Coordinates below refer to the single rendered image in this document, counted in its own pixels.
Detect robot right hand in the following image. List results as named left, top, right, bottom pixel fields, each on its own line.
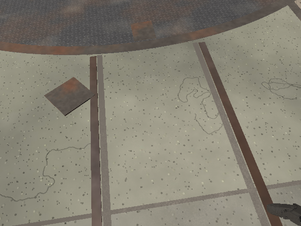
left=266, top=203, right=301, bottom=226

